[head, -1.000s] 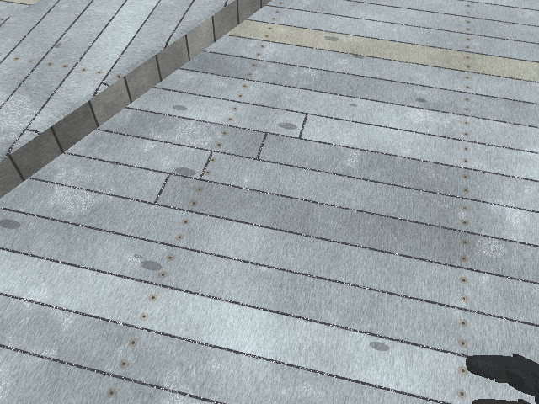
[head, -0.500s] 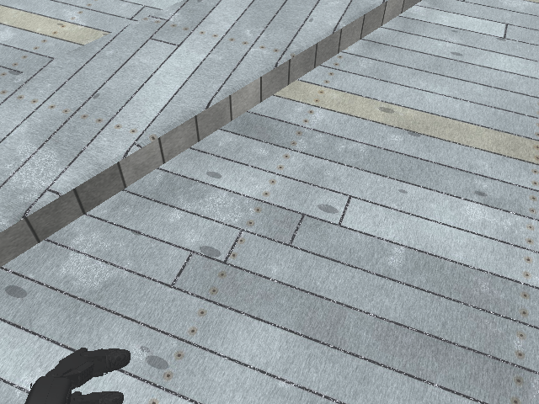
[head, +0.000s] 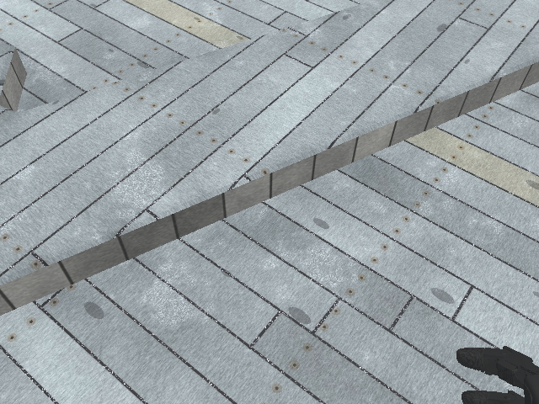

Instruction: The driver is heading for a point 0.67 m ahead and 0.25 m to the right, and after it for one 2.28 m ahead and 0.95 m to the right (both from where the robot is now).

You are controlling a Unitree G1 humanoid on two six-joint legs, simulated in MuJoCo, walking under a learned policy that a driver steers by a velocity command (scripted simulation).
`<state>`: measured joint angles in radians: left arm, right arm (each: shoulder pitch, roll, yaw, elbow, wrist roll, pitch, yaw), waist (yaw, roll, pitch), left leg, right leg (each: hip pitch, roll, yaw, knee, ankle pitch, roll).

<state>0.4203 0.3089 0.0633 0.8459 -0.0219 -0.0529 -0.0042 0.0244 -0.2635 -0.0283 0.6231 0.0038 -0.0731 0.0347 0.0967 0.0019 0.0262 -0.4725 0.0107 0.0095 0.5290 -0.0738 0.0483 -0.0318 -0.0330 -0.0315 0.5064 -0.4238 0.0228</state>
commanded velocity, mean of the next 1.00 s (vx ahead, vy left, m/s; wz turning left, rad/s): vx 0.50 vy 0.00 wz -0.32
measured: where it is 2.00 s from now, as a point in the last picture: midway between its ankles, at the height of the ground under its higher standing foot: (442, 229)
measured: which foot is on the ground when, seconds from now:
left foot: down 0.00-0.52, up 0.54-0.96, down 0.98-1.00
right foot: down 0.00-0.00, up 0.02-0.48, down 0.50-0.98, up 1.00-1.00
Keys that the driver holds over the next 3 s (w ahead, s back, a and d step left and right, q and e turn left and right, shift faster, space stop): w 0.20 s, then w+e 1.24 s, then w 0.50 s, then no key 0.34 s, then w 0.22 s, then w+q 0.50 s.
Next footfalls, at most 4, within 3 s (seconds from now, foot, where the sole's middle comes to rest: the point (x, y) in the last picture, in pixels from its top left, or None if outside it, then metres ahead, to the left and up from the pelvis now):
0.50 right None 0.43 -0.14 -0.76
0.98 left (309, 296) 0.74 -0.01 -0.76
1.50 right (447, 275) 0.85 -0.39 -0.76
2.02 left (452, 176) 1.22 -0.45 -0.76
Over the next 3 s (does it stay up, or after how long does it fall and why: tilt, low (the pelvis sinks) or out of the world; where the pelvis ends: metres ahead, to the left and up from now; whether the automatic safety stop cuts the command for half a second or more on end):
stays up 1.30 -0.62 0.00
